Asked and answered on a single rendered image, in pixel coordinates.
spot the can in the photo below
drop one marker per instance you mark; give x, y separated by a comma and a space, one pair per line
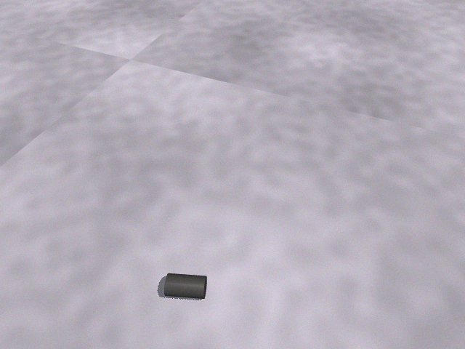
182, 285

